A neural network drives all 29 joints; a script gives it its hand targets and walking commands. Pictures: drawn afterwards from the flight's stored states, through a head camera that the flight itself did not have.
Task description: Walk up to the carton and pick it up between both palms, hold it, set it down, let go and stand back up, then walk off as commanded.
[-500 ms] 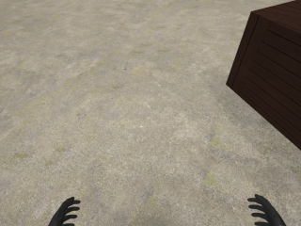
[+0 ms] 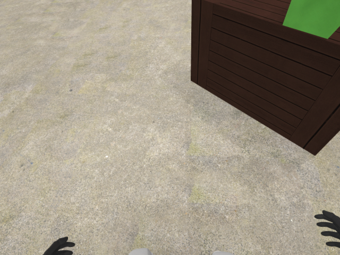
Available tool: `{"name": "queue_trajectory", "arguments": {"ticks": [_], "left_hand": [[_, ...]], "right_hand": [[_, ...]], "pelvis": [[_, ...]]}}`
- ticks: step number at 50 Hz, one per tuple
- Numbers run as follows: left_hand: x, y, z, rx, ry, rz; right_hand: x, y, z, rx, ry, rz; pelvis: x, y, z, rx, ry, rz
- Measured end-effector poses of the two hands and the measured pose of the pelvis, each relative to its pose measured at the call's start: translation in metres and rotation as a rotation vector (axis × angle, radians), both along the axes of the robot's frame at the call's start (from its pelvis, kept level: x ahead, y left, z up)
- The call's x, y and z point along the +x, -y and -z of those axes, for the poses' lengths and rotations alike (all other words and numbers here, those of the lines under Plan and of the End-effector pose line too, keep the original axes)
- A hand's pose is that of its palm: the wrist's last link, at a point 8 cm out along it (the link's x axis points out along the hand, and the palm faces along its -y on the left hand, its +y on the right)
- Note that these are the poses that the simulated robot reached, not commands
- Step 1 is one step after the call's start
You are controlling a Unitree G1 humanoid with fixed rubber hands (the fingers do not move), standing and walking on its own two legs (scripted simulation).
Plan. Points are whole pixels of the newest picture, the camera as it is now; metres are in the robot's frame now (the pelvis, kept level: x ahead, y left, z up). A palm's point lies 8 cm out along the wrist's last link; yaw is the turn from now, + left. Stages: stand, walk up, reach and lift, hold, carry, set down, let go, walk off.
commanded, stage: walk up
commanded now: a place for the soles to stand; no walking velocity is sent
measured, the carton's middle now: out of the picture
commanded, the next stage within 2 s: none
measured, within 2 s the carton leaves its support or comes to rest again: neither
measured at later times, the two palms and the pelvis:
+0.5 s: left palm (94, 166) +0.36 +0.26 -0.06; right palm out of the picture +0.16 -0.37 +0.00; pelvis +0.15 +0.01 +0.02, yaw -19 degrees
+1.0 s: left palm (127, 118) +0.55 +0.20 -0.08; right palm out of the picture +0.26 -0.39 -0.06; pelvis +0.30 -0.03 +0.00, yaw -32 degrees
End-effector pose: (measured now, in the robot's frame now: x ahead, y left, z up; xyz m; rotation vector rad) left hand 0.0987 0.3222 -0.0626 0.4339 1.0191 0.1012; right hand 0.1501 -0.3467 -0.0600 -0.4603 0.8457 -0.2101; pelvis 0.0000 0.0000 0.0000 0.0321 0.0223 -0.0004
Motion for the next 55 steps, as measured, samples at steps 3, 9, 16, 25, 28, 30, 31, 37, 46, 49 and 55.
{"name": "queue_trajectory", "arguments": {"ticks": [3,9,16,25,28,30,31,37,46,49,55], "left_hand": [[0.016,0.004,-0.002,0.012,-0.033,0.019],[0.072,0.006,0.002,0.0,-0.028,0.086],[0.155,0.01,0.013,-0.044,-0.004,0.205],[0.259,0.058,0.001,-0.077,0.021,0.39],[0.288,0.079,-0.001,-0.062,0.017,0.439],[0.307,0.094,-0.001,-0.047,0.018,0.473],[0.316,0.103,0.0,-0.039,0.02,0.49],[0.356,0.129,-0.007,0.011,0.044,0.513],[0.409,0.127,-0.003,0.035,0.025,0.511],[0.437,0.126,0.008,0.014,0.022,0.525],[0.494,0.152,0.016,-0.049,0.04,0.614]], "right_hand": [[0.004,0.004,-0.002,0.003,-0.017,0.013],[0.016,0.006,-0.009,-0.011,-0.008,0.073],[0.024,-0.003,-0.027,-0.045,0.033,0.166],[0.01,0.026,-0.058,-0.084,0.076,0.365],[0.01,0.037,-0.049,-0.061,0.07,0.408],[0.009,0.046,-0.037,-0.04,0.058,0.439],[0.009,0.051,-0.029,-0.03,0.051,0.455],[0.031,0.059,0.0,0.044,-0.007,0.474],[0.08,0.055,0.002,0.052,-0.031,0.473],[0.101,0.05,-0.003,0.027,-0.021,0.483],[0.1,0.041,-0.029,-0.03,-0.003,0.572]], "pelvis": [[0.015,0.002,-0.006,-0.002,-0.017,0.037],[0.051,-0.004,-0.006,-0.01,-0.022,0.111],[0.097,-0.021,-0.006,-0.027,-0.006,0.213],[0.15,-0.007,-0.02,-0.048,0.034,0.323],[0.167,0.005,-0.018,-0.032,0.03,0.368],[0.178,0.015,-0.013,-0.019,0.023,0.397],[0.183,0.021,-0.009,-0.011,0.02,0.413],[0.216,0.043,-0.005,-0.015,0.002,0.481],[0.27,0.043,-0.005,-0.029,-0.028,0.539],[0.294,0.036,-0.001,-0.043,-0.05,0.552],[0.334,0.034,-0.007,-0.069,0.015,0.612]]}}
